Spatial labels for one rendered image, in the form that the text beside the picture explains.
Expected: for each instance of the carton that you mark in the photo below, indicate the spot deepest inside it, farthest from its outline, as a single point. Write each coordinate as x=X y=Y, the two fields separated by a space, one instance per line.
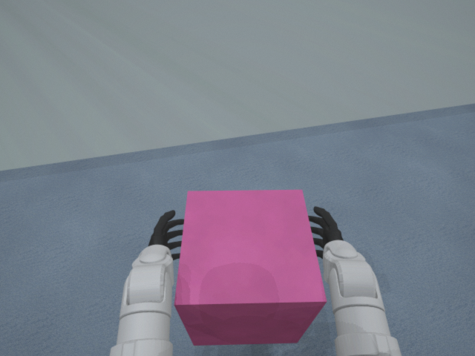
x=248 y=270

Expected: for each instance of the robot left forearm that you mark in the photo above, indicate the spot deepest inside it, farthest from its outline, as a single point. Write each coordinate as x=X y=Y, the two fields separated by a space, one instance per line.
x=144 y=319

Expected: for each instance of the robot right forearm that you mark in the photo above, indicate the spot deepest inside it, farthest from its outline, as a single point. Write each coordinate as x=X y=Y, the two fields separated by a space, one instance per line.
x=361 y=323

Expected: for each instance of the robot left hand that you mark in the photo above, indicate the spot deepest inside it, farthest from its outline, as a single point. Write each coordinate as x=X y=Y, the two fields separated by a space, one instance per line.
x=161 y=236

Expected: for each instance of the robot right hand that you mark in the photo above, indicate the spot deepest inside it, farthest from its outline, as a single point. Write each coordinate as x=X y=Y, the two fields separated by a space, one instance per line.
x=328 y=232

